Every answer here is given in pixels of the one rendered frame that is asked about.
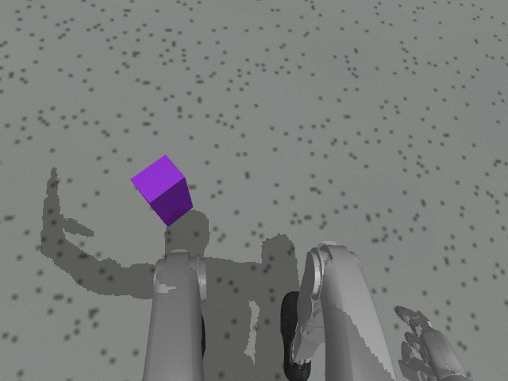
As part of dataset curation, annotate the right robot hand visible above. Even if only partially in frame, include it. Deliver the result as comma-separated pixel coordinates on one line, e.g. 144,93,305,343
395,306,467,381

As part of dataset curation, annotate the right robot foot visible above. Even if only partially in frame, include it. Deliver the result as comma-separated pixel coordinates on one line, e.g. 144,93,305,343
280,291,311,381

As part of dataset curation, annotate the carton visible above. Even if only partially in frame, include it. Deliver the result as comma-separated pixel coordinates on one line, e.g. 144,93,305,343
130,155,193,227

